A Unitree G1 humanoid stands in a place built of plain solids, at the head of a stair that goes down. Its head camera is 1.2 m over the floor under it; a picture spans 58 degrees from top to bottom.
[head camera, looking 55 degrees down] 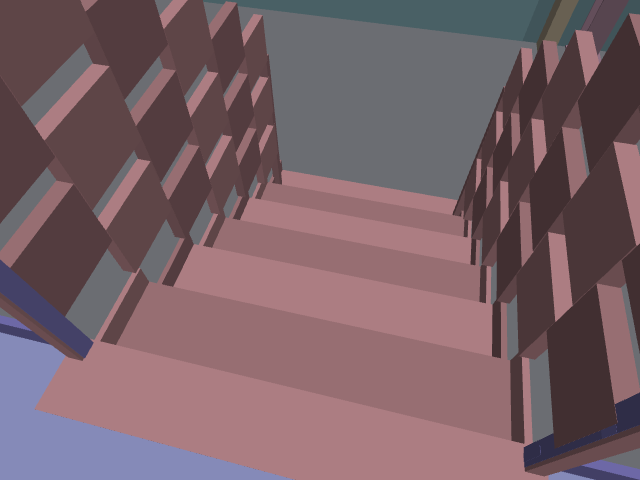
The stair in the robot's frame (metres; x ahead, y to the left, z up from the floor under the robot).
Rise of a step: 0.18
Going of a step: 0.30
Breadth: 1.32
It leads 13 degrees to the right of straight ahead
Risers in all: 7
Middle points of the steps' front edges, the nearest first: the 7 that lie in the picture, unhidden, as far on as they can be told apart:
0.35 0.07 0.00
0.64 0.00 -0.18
0.93 -0.07 -0.37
1.22 -0.14 -0.55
1.51 -0.21 -0.74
1.81 -0.28 -0.92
2.10 -0.35 -1.10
